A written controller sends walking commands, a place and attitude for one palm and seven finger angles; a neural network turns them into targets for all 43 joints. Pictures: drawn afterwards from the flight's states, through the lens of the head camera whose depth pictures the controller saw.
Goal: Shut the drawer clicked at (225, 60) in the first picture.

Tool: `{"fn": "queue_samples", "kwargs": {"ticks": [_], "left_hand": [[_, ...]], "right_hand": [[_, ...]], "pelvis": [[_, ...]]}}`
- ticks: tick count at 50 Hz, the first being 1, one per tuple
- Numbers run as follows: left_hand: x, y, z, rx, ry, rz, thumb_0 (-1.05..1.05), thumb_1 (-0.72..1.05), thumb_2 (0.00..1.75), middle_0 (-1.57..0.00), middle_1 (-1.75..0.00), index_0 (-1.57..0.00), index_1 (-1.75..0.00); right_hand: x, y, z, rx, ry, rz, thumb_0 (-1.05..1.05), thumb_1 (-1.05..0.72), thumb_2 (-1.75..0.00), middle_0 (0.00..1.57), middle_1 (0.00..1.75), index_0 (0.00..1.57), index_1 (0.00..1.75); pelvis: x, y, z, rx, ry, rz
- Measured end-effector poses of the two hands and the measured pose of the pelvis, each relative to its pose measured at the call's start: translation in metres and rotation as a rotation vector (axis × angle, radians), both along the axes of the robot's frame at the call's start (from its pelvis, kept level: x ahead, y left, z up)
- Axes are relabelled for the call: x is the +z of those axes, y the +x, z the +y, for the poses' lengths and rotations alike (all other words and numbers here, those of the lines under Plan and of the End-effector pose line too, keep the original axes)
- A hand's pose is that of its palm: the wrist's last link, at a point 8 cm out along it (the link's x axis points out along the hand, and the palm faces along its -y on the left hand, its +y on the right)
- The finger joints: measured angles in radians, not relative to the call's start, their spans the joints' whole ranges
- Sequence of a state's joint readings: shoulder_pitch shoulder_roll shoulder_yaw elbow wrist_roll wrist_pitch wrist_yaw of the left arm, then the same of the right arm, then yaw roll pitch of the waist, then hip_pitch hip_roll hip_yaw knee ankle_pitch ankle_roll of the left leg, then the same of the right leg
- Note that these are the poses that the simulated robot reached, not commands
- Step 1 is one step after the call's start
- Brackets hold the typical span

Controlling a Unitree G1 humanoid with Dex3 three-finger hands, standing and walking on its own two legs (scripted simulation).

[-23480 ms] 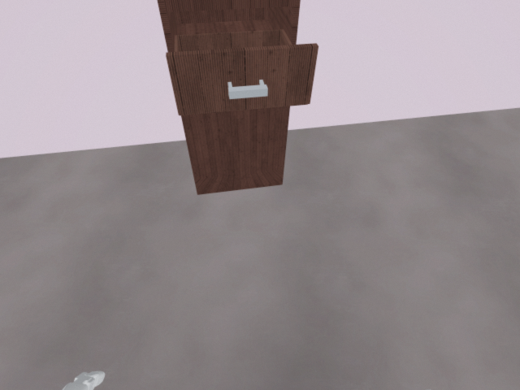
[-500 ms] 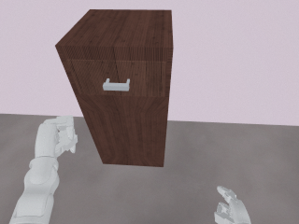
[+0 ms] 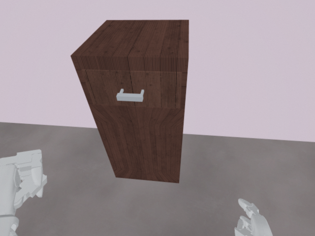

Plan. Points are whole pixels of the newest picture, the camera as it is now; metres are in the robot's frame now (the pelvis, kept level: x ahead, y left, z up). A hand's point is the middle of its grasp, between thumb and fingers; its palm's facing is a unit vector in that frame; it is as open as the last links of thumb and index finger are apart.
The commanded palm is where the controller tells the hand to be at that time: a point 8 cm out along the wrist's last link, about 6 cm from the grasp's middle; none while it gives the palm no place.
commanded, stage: draw the hand back to the body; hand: left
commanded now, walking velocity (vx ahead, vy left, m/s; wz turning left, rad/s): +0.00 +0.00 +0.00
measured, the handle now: (131, 94) +0.65 +0.20 +0.01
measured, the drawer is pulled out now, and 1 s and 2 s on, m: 0.00 0.00 0.00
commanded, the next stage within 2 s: step back with the hand held close in 0.04 s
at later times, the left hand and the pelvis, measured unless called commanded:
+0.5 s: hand (54, 170) +0.20 +0.24 +0.14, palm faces +0.23 -0.84 -0.49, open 3.2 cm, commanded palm +0.14 +0.29 +0.17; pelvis +0.00 +0.02 +0.00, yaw -2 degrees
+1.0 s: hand (9, 210) +0.11 +0.27 +0.15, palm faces +0.35 -0.82 -0.46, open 3.2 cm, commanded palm +0.05 +0.32 +0.17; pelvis -0.08 +0.03 -0.01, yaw +0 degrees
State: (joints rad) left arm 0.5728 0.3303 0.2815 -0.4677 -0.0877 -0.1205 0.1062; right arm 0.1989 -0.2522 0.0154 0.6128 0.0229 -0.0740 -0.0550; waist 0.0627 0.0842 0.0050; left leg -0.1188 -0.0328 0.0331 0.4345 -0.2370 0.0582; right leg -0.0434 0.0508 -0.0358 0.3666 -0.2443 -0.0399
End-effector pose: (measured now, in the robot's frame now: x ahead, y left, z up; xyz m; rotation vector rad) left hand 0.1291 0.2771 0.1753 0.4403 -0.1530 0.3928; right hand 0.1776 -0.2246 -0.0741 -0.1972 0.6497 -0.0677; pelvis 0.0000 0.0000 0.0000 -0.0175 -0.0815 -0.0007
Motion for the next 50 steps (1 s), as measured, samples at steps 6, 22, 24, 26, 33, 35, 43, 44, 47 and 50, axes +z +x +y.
{"fn": "queue_samples", "kwargs": {"ticks": [6,22,24,26,33,35,43,44,47,50], "left_hand": [[-0.009,0.011,-0.002,0.005,-0.039,0.011,0.01,0.89,0.90,-1.41,-1.60,-1.41,-1.60],[-0.010,0.042,0.003,-0.120,0.071,0.098,0.01,0.89,0.90,-1.40,-1.60,-1.40,-1.60],[-0.012,0.039,0.005,-0.135,0.076,0.120,0.01,0.89,0.90,-1.40,-1.60,-1.40,-1.60],[-0.011,0.034,0.008,-0.142,0.088,0.120,0.01,0.88,0.90,-1.40,-1.60,-1.40,-1.60],[0.004,0.008,0.022,-0.129,0.139,0.038,0.01,0.88,0.90,-1.40,-1.60,-1.40,-1.60],[0.005,-0.001,0.024,-0.120,0.142,0.022,0.01,0.88,0.90,-1.40,-1.60,-1.40,-1.60],[-0.008,-0.037,0.032,-0.083,0.123,0.006,0.01,0.88,0.90,-1.41,-1.60,-1.40,-1.60],[-0.009,-0.041,0.033,-0.082,0.117,0.000,0.01,0.88,0.90,-1.41,-1.60,-1.40,-1.60],[-0.010,-0.049,0.034,-0.086,0.105,-0.028,0.01,0.88,0.90,-1.41,-1.60,-1.40,-1.60],[-0.007,-0.056,0.035,-0.100,0.119,-0.071,0.01,0.88,0.90,-1.41,-1.60,-1.41,-1.60]], "right_hand": [[0.001,0.005,0.003,0.007,-0.003,-0.004,0.01,-0.91,-0.90,0.20,0.30,0.20,0.30],[-0.007,-0.018,-0.011,-0.121,-0.017,0.122,0.01,-0.91,-0.90,0.20,0.30,0.20,0.30],[-0.008,-0.025,-0.012,-0.138,-0.027,0.141,0.01,-0.91,-0.90,0.20,0.30,0.20,0.30],[-0.007,-0.031,-0.011,-0.144,-0.038,0.151,0.01,-0.91,-0.90,0.20,0.30,0.20,0.30],[-0.001,-0.043,0.001,-0.124,-0.054,0.115,0.01,-0.91,-0.90,0.20,0.30,0.20,0.30],[0.000,-0.045,0.005,-0.115,-0.050,0.091,0.01,-0.91,-0.90,0.20,0.30,0.20,0.30],[0.000,-0.066,0.018,-0.083,-0.047,0.040,0.01,-0.91,-0.90,0.20,0.30,0.21,0.30],[0.000,-0.071,0.019,-0.079,-0.053,0.044,0.01,-0.91,-0.90,0.20,0.30,0.21,0.30],[0.000,-0.085,0.019,-0.071,-0.078,0.061,0.01,-0.91,-0.90,0.20,0.30,0.21,0.30],[-0.001,-0.099,0.019,-0.068,-0.104,0.076,0.01,-0.91,-0.90,0.21,0.30,0.21,0.30]], "pelvis": [[0.000,0.002,-0.002,0.000,0.003,0.006],[0.001,0.001,0.013,-0.033,0.004,0.099],[0.000,-0.002,0.015,-0.033,0.005,0.106],[-0.001,-0.006,0.017,-0.032,0.006,0.110],[-0.004,-0.026,0.024,-0.027,0.006,0.103],[-0.005,-0.033,0.026,-0.027,0.006,0.099],[-0.011,-0.063,0.031,-0.020,-0.012,0.087],[-0.011,-0.066,0.031,-0.018,-0.015,0.087],[-0.012,-0.074,0.033,-0.011,-0.023,0.087],[-0.014,-0.082,0.035,0.006,-0.029,0.083]]}}
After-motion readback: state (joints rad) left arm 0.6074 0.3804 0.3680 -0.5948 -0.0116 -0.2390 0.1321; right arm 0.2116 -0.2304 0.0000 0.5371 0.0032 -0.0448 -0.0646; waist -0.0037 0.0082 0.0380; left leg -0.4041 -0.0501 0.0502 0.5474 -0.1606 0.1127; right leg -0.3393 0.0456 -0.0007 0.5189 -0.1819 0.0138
